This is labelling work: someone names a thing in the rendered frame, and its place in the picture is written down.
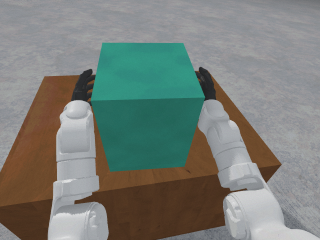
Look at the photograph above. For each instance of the robot left upper arm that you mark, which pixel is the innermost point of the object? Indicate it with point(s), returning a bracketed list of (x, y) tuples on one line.
[(83, 221)]

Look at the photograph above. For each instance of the pedestal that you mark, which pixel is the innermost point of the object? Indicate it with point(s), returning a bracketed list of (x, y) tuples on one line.
[(145, 204)]

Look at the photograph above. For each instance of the right robot hand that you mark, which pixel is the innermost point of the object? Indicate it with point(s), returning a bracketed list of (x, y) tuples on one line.
[(206, 84)]

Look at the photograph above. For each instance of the robot right upper arm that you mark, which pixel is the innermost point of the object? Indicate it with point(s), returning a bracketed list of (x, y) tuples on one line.
[(254, 214)]

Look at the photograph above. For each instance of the carton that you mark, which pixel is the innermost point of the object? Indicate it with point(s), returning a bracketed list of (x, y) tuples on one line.
[(147, 101)]

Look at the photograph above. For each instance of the left robot forearm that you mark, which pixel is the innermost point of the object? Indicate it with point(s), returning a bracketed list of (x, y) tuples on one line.
[(75, 154)]

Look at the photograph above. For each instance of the right robot forearm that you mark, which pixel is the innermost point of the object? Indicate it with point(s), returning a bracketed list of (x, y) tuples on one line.
[(236, 170)]

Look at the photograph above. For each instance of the left robot hand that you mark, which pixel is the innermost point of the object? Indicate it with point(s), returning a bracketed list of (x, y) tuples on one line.
[(82, 87)]

